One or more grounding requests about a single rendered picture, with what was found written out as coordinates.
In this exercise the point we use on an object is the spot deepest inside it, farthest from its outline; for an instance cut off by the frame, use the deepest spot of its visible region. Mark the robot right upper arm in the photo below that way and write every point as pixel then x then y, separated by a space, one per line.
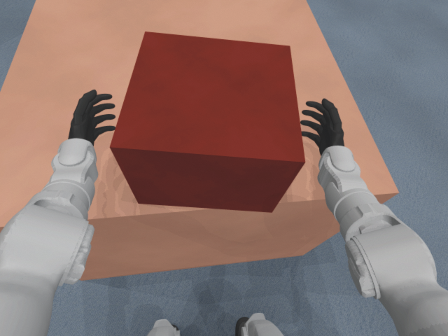
pixel 391 265

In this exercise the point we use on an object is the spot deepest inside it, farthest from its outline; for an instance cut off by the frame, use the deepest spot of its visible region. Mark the pedestal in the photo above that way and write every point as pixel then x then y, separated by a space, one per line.
pixel 70 47

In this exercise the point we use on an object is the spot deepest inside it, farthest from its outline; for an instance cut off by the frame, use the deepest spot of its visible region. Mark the left robot forearm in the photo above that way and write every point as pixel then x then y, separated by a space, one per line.
pixel 70 189

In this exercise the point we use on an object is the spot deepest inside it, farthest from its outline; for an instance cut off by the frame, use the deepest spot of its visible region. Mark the left robot hand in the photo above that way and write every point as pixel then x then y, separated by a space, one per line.
pixel 84 121

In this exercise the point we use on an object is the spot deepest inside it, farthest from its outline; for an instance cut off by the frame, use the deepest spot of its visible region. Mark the carton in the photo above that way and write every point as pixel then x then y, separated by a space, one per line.
pixel 210 123

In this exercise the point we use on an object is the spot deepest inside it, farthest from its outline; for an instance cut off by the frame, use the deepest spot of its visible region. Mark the right robot hand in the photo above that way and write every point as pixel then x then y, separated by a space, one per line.
pixel 330 132

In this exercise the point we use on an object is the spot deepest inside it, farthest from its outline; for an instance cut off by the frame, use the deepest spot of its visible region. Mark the robot left shin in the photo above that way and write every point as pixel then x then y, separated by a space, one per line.
pixel 162 322

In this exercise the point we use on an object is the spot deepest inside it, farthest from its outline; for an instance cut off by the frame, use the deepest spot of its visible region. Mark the robot right foot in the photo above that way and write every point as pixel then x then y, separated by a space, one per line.
pixel 239 325

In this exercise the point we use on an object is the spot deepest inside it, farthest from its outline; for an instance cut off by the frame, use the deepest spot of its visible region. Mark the robot left upper arm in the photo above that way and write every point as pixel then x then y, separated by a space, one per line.
pixel 46 249

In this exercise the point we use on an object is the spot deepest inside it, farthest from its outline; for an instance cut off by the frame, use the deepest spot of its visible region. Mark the right robot forearm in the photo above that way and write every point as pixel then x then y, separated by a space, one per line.
pixel 347 196

